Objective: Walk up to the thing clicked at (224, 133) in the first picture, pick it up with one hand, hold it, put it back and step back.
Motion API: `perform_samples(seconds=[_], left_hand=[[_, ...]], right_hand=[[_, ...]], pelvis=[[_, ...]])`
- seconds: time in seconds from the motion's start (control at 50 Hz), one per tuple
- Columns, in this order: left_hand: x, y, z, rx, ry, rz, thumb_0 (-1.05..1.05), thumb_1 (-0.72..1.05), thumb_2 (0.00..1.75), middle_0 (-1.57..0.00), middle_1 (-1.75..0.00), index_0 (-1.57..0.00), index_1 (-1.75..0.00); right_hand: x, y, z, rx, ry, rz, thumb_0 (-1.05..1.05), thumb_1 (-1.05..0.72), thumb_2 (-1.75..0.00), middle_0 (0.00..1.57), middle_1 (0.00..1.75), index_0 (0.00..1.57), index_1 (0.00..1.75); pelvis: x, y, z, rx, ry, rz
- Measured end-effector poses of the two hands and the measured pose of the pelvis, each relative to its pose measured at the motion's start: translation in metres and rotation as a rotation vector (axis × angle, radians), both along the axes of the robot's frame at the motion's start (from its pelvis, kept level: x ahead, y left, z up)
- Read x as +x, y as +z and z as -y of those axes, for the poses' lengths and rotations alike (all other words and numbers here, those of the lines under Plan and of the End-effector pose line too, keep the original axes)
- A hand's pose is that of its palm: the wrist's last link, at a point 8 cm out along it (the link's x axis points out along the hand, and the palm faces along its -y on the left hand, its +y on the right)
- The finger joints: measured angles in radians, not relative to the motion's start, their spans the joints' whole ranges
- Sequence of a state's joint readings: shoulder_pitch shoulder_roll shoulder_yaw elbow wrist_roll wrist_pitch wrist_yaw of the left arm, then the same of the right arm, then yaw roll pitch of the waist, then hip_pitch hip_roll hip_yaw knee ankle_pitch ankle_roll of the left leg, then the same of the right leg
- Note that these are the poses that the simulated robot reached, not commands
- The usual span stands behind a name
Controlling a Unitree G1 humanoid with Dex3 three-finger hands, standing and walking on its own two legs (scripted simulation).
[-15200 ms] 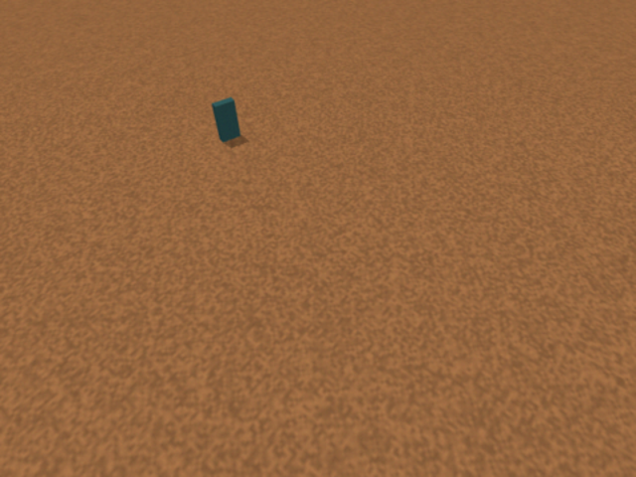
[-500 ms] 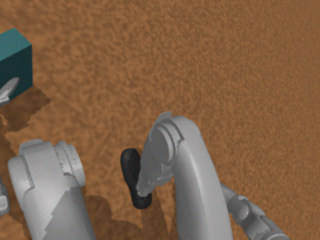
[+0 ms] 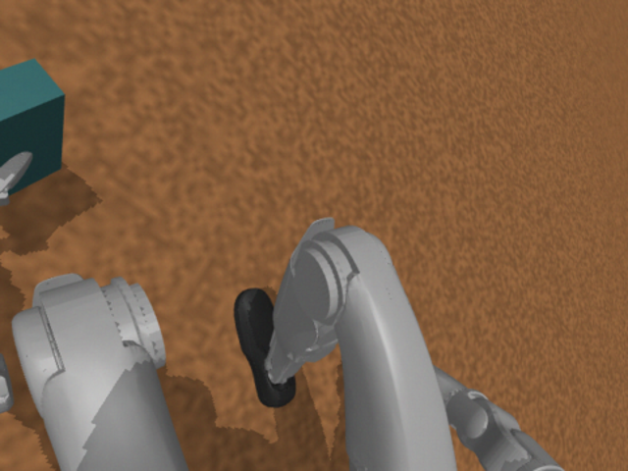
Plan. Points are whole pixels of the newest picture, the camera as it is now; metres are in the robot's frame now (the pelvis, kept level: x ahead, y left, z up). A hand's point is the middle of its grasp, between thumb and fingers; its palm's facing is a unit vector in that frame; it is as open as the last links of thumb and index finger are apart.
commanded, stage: settle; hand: left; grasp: from the side
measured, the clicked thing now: (2, 146) +0.48 +0.22 -0.20
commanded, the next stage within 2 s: lift in 1.74 s
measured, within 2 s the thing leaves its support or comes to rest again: leaves its support in 0.10 s
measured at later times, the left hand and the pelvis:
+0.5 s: hand out of the picture +0.45 +0.25 -0.08, palm faces +0.20 -0.98 -0.05, open 8.4 cm; pelvis +0.00 +0.00 +0.02, yaw +3 degrees
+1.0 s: hand out of the picture +0.45 +0.25 +0.00, palm faces +0.17 -0.98 -0.06, open 8.6 cm; pelvis +0.02 -0.01 +0.05, yaw +9 degrees
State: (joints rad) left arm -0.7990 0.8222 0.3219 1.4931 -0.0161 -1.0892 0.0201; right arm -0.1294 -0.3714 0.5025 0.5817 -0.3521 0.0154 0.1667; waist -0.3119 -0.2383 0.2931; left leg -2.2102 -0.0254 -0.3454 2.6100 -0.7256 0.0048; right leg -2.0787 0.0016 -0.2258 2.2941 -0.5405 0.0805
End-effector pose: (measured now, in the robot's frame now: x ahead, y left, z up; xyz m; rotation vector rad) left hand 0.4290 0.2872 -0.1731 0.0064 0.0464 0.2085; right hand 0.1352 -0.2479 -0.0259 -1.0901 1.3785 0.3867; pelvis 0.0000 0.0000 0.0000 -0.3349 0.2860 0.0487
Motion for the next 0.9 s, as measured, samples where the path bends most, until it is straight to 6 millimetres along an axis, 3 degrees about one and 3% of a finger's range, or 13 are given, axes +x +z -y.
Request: perform_samples(seconds=[0.22,0.62,0.9], left_hand=[[0.003,0.022,0.001,0.004,-0.003,0.044,0.02,-0.12,0.90,-0.85,-1.02,-0.83,-1.04],[-0.012,0.121,-0.019,0.074,-0.037,0.067,0.02,-0.22,0.91,-0.90,-1.10,-0.88,-1.11],[-0.010,0.166,-0.016,0.062,-0.042,0.023,0.01,-0.34,0.96,-0.95,-1.20,-0.93,-1.20]], right_hand=[[0.002,-0.002,0.003,0.017,-0.044,0.018,0.00,-0.92,-0.90,0.20,0.30,0.20,0.30],[0.010,-0.011,0.002,0.164,-0.253,0.131,0.00,-0.91,-0.90,0.20,0.30,0.20,0.30],[0.034,-0.019,0.008,0.238,-0.370,0.200,0.00,-0.92,-0.90,0.20,0.30,0.20,0.30]], pelvis=[[0.001,0.004,0.002,0.012,0.008,-0.023],[0.006,0.025,0.004,0.075,0.043,-0.149],[0.016,0.042,0.011,0.132,0.068,-0.245]])
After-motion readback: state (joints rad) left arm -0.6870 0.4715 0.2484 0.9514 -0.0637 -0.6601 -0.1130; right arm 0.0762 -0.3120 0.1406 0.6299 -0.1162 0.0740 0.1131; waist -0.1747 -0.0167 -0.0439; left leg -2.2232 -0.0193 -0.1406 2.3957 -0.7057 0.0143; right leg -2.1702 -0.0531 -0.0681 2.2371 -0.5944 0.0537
